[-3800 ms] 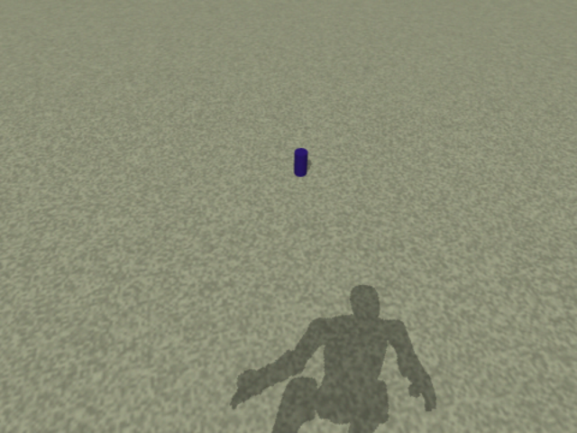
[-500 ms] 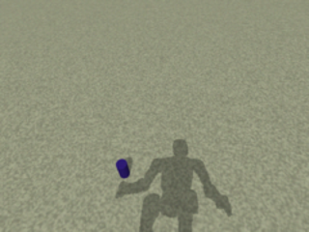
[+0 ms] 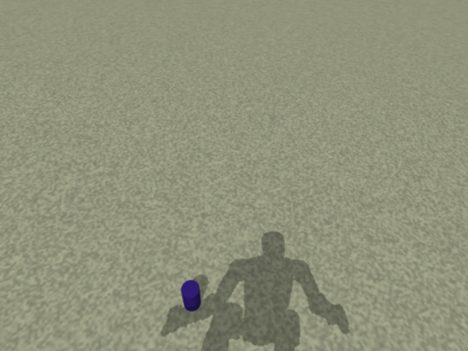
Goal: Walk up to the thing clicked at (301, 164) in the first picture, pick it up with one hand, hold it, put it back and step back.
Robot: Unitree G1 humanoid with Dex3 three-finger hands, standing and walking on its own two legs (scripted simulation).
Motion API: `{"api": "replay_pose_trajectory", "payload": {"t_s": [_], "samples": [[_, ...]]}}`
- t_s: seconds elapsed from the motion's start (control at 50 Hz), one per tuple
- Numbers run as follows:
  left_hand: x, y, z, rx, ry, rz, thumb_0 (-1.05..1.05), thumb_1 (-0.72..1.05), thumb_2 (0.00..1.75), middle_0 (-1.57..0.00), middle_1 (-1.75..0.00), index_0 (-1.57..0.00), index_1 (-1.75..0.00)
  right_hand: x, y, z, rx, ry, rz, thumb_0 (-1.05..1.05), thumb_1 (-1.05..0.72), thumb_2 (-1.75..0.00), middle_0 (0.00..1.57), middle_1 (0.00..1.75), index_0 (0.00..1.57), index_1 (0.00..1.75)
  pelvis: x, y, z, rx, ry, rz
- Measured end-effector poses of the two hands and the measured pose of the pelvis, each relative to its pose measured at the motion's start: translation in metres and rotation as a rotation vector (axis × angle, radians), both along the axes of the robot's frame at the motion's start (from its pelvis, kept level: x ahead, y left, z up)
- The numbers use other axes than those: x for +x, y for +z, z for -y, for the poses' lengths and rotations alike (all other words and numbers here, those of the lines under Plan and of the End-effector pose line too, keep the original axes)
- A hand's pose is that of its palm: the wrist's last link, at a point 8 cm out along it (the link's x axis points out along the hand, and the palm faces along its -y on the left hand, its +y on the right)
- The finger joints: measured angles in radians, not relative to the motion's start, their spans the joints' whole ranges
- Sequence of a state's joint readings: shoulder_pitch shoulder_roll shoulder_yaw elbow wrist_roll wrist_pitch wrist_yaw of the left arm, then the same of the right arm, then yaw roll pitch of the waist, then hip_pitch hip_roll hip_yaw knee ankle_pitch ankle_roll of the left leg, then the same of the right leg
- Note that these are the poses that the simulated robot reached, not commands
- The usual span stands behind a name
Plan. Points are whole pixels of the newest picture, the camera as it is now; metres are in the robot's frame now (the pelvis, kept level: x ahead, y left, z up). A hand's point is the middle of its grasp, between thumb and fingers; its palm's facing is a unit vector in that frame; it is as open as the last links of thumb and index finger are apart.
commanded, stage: walk up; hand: left
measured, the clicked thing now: (191, 296) +0.50 +0.18 -0.69
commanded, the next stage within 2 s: none
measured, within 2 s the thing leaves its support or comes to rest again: neither
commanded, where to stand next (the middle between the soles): +0.15 -0.01 m, yaw -2 degrees
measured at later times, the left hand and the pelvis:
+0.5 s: hand (109, 344) +0.19 +0.25 -0.14, palm faces -0.08 -0.91 -0.40, open 7.4 cm; pelvis +0.09 -0.01 -0.01, yaw -3 degrees
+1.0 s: hand (110, 344) +0.19 +0.25 -0.15, palm faces -0.04 -0.95 -0.31, open 7.4 cm; pelvis +0.09 +0.00 +0.01, yaw -2 degrees
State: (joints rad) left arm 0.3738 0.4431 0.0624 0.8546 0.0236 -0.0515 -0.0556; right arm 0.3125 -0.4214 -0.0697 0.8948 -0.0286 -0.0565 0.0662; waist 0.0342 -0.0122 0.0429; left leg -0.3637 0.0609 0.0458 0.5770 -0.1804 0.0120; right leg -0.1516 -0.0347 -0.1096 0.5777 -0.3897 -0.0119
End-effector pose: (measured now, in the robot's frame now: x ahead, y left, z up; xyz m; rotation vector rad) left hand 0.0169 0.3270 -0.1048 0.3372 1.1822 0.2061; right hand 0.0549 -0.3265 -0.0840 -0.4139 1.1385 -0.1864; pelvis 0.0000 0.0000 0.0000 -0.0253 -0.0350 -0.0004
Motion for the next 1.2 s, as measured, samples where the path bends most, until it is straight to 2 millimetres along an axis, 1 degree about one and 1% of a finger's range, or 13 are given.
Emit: {"api": "replay_pose_trajectory", "payload": {"t_s": [0.08,0.16,0.22,0.32,0.4,0.46,0.54,0.6,0.66,0.8,0.92,1.04,1.2], "samples": [[0.029,-0.014,-0.005,-0.027,-0.012,-0.049,0.01,0.90,0.89,-0.20,-0.30,-0.20,-0.30,0.029,0.009,-0.016,-0.019,-0.013,0.071,0.00,-0.91,-0.90,0.21,0.30,0.20,0.30,0.024,0.000,-0.013,0.012,-0.010,0.008],[0.065,-0.011,-0.002,-0.053,-0.040,-0.041,0.01,0.90,0.89,-0.20,-0.30,-0.20,-0.30,0.043,0.019,-0.028,-0.013,-0.031,0.075,0.00,-0.91,-0.90,0.21,0.30,0.20,0.30,0.047,0.009,-0.017,0.011,-0.012,0.015],[0.090,-0.007,-0.002,-0.053,-0.042,-0.021,0.01,0.90,0.89,-0.20,-0.30,-0.20,-0.30,0.050,0.019,-0.031,-0.010,-0.036,0.049,0.00,-0.90,-0.90,0.21,0.30,0.20,0.30,0.061,0.012,-0.017,0.015,-0.013,0.018],[0.124,-0.004,0.004,-0.021,-0.047,-0.022,0.00,0.90,0.89,-0.20,-0.30,-0.20,-0.30,0.067,0.004,-0.028,0.006,-0.051,0.009,0.00,-0.90,-0.90,0.21,0.30,0.20,0.30,0.079,0.009,-0.012,0.030,-0.030,0.015],[0.148,-0.004,0.015,0.021,-0.055,-0.020,0.00,0.90,0.89,-0.20,-0.30,-0.20,-0.30,0.085,-0.022,-0.019,0.044,-0.072,-0.001,0.00,-0.90,-0.90,0.21,0.30,0.20,0.30,0.092,-0.002,-0.001,0.048,-0.034,0.008],[0.162,-0.002,0.028,0.041,-0.063,-0.009,0.00,0.90,0.89,-0.20,-0.30,-0.20,-0.30,0.100,-0.042,-0.013,0.074,-0.097,-0.001,0.00,-0.90,-0.90,0.21,0.30,0.20,0.30,0.095,-0.008,0.006,0.021,-0.046,0.012],[0.177,0.006,0.041,0.043,-0.084,0.025,0.00,0.90,0.89,-0.20,-0.30,-0.20,-0.30,0.111,-0.049,-0.018,0.109,-0.091,-0.009,0.00,-0.91,-0.90,0.21,0.30,0.20,0.30,0.094,-0.004,0.010,0.047,-0.050,0.010],[0.188,0.007,0.046,0.039,-0.100,0.052,0.00,0.90,0.89,-0.20,-0.30,-0.20,-0.30,0.112,-0.049,-0.020,0.118,-0.088,-0.014,0.00,-0.91,-0.90,0.21,0.30,0.20,0.30,0.092,-0.003,0.010,0.049,-0.044,0.001],[0.197,0.003,0.046,0.021,-0.101,0.082,0.00,0.90,0.89,-0.20,-0.30,-0.20,-0.30,0.104,-0.047,-0.020,0.097,-0.086,-0.022,0.00,-0.91,-0.90,0.21,0.30,0.20,0.30,0.089,-0.006,0.008,0.047,-0.038,0.000],[0.199,-0.001,0.048,-0.052,-0.079,0.090,0.00,0.90,0.89,-0.20,-0.30,-0.20,-0.30,0.071,-0.026,-0.016,0.046,-0.119,-0.081,0.00,-0.91,-0.90,0.21,0.30,0.20,0.30,0.088,0.004,0.002,0.049,-0.042,0.015],[0.183,-0.004,0.041,-0.070,-0.048,0.041,0.00,0.90,0.89,-0.20,-0.30,-0.20,-0.30,0.061,-0.015,-0.013,0.021,-0.125,-0.107,0.00,-0.91,-0.90,0.21,0.30,0.20,0.30,0.089,0.010,-0.002,0.042,-0.040,0.016],[0.161,-0.004,0.029,-0.053,-0.004,-0.033,0.00,0.90,0.89,-0.20,-0.30,-0.20,-0.30,0.072,-0.014,-0.017,0.028,-0.112,-0.113,0.01,-0.91,-0.90,0.21,0.30,0.20,0.30,0.093,0.014,-0.003,0.037,-0.036,0.013],[0.144,0.001,0.022,-0.028,0.045,-0.094,0.01,0.90,0.89,-0.20,-0.30,-0.20,-0.30,0.108,-0.020,-0.026,0.065,-0.080,-0.079,0.00,-0.91,-0.90,0.21,0.30,0.20,0.30,0.102,0.016,-0.002,0.034,-0.026,0.006]]}}
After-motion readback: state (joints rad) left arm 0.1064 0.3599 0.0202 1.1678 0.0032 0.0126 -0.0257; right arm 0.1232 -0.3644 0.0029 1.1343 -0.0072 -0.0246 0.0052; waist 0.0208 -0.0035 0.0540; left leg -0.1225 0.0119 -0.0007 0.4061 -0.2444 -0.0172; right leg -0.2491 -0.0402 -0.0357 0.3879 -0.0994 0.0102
